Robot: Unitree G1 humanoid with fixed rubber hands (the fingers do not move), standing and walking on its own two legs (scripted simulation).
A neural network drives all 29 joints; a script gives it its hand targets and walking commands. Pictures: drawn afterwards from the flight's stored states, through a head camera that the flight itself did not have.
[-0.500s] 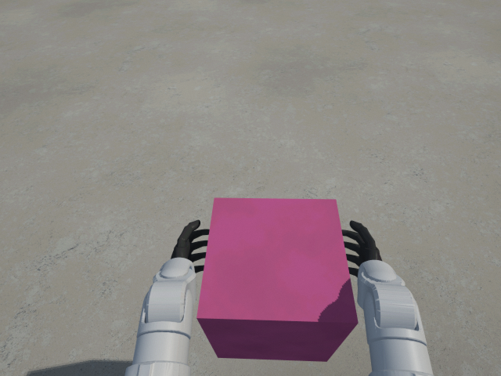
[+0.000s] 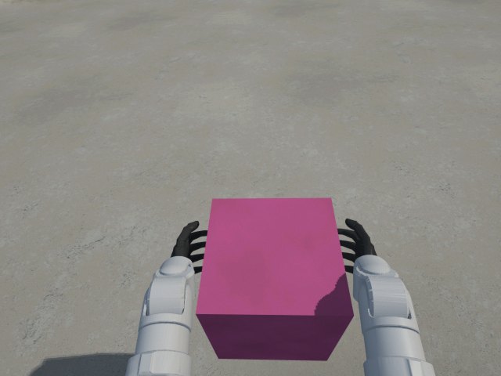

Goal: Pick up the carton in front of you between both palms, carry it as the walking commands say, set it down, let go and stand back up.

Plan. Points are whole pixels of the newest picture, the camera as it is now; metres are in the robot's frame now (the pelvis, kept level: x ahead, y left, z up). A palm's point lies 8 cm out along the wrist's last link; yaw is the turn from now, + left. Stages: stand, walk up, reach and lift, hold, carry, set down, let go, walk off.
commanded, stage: hold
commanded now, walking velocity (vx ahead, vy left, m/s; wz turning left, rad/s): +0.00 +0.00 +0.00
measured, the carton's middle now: (271, 282) +0.29 +0.00 -0.04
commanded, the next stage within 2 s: set down in 0.08 s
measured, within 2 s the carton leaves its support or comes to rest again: neither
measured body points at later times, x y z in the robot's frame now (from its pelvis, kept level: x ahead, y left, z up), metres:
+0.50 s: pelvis -0.01 -0.01 -0.02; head +0.04 -0.04 +0.42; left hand +0.35 +0.12 -0.03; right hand +0.33 -0.18 -0.04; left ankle +0.00 +0.13 -0.74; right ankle +0.08 -0.10 -0.74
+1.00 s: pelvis -0.04 +0.03 -0.15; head +0.18 +0.00 +0.25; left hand +0.41 +0.11 -0.23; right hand +0.36 -0.19 -0.23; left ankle +0.00 +0.13 -0.74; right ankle +0.08 -0.10 -0.74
